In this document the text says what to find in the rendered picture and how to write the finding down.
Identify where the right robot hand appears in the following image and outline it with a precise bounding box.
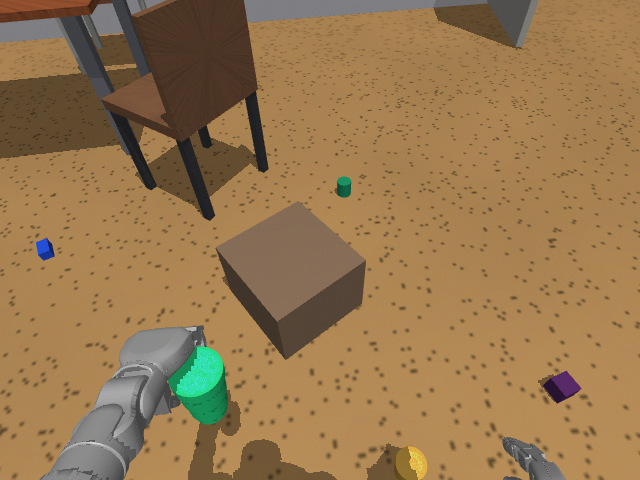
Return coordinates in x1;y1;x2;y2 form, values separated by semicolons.
502;437;566;480

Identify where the chair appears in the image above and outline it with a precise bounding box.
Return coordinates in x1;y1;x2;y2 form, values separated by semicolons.
55;0;147;75
101;0;269;221

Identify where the left robot arm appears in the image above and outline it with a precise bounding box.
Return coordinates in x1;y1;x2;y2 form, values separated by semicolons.
39;361;166;480

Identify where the table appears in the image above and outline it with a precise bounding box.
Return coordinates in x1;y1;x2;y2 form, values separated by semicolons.
0;0;151;155

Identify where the left robot hand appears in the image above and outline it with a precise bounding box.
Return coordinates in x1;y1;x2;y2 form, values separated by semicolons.
119;325;207;416

